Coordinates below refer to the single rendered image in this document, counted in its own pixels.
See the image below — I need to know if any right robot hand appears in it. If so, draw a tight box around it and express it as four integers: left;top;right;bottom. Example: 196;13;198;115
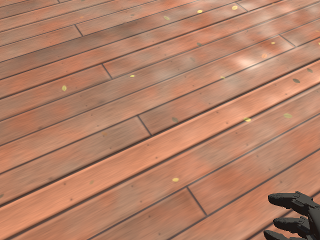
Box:
263;191;320;240

